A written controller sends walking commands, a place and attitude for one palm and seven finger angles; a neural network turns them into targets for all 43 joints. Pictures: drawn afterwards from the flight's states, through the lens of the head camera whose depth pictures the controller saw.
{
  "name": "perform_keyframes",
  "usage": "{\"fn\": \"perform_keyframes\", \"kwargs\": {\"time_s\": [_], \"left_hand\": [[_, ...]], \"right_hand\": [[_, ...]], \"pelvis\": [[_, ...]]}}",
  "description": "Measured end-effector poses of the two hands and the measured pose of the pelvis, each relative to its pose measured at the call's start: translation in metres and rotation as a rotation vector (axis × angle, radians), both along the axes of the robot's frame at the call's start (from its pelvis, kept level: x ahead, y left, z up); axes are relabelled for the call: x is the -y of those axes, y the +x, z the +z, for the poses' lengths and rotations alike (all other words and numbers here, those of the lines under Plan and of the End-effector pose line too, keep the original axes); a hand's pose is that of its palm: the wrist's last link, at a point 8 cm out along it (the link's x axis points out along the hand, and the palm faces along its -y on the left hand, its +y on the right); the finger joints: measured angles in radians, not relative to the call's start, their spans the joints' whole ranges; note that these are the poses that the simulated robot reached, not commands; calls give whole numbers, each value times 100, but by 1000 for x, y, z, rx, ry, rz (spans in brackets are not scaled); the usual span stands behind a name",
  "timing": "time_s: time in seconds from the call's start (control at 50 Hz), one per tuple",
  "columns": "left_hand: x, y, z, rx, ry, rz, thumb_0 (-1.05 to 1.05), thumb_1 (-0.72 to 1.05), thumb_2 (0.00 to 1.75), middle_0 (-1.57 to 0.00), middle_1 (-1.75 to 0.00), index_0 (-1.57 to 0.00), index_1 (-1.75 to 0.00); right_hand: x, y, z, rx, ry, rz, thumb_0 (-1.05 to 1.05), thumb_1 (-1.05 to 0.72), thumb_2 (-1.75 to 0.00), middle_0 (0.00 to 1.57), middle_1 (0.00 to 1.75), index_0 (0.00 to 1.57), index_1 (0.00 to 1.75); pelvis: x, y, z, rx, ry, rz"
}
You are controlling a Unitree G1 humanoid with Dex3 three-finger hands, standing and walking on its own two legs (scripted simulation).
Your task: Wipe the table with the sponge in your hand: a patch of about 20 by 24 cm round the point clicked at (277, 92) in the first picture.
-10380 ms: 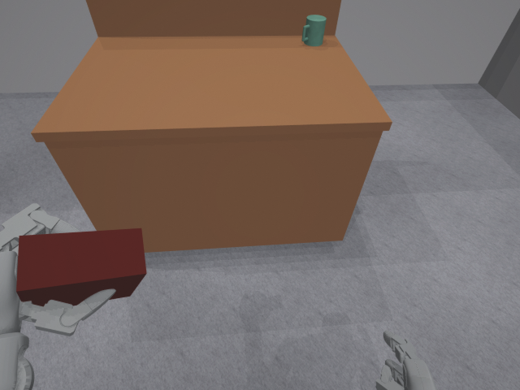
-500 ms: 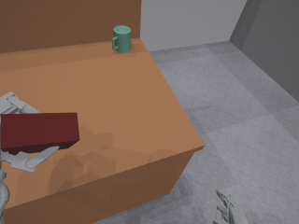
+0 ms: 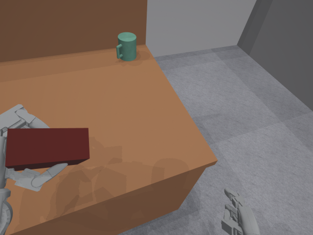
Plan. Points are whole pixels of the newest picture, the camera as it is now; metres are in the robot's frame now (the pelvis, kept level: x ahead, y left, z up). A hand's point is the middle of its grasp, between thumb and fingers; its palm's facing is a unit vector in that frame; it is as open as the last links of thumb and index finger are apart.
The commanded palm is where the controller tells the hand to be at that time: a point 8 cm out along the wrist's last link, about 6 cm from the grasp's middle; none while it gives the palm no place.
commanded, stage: look again from close up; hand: left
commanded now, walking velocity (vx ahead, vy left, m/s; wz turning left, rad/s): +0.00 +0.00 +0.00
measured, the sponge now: (60, 149) +0.23 +0.21 +0.15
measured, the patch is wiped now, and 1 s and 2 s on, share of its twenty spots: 0.00 0.00 0.00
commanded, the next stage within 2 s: shuffle to correct the standing spot in 0.22 s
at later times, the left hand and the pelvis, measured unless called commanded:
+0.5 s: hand (43, 153) +0.22 +0.23 +0.16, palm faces +0.36 -0.84 -0.39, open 9.3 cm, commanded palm +0.16 +0.26 +0.17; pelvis +0.00 -0.02 +0.00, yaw +0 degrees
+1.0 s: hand (87, 146) +0.24 +0.16 +0.16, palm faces +0.33 -0.86 -0.39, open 9.3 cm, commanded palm +0.18 +0.20 +0.17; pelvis +0.01 -0.08 -0.01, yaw +0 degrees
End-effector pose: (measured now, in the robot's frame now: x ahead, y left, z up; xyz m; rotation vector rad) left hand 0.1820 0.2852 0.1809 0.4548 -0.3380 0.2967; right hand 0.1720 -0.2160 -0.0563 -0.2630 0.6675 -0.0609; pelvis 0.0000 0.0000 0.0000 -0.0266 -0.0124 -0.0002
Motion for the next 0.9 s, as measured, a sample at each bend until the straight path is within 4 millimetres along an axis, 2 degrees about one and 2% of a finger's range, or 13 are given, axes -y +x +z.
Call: {"fn": "perform_keyframes", "kwargs": {"time_s": [0.06, 0.14, 0.24, 0.34, 0.52, 0.7, 0.9], "left_hand": [[-4, 1, 1, -15, 11, 15, 0, -43, 103, -82, -136, -82, -136], [-7, 1, -8, -70, -5, 44, 0, -43, 103, -82, -136, -82, -136], [2, -1, -16, -100, -35, 41, 0, -43, 103, -82, -136, -82, -136], [10, -4, -12, -84, -30, 23, 0, -43, 103, -82, -136, -82, -136], [12, -4, -6, -68, -13, 49, 0, -43, 103, -82, -136, -82, -136], [42, 5, -10, -82, -41, 24, 0, -43, 103, -82, -136, -82, -136], [68, 15, -6, -100, -20, 19, 0, -43, 103, -82, -136, -82, -136]], "right_hand": [[1, 0, -1, 2, 13, -15, 1, -91, -90, 21, 30, 20, 30], [2, -4, -5, -4, 29, -30, 1, -91, -90, 21, 30, 20, 30], [6, -11, -8, -20, 29, -36, 1, -91, -90, 21, 30, 20, 30], [11, -15, -8, -25, 23, -40, 1, -91, -90, 21, 30, 20, 30], [24, -18, -8, -23, 33, -57, 1, -91, -90, 21, 30, 20, 30], [43, -15, -10, -22, 55, -63, 1, -91, -90, 21, 30, 20, 30], [80, -8, -17, -39, 46, -100, 1, -91, -90, 21, 30, 20, 30]], "pelvis": [[0, 1, 0, -1, 1, -4], [1, 0, 1, -2, 4, -7], [4, -2, 2, 1, 5, -4], [8, -4, 2, 2, 4, -1], [19, -4, 2, 0, 13, -7], [40, 0, 1, -5, 13, -7], [67, 10, -4, -16, 10, -10]]}}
